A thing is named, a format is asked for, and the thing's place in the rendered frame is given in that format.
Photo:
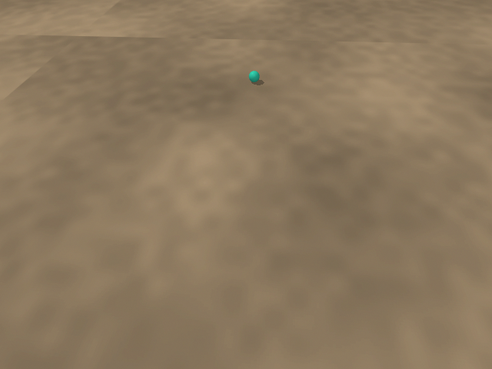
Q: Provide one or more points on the ball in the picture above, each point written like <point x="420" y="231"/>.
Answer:
<point x="254" y="76"/>

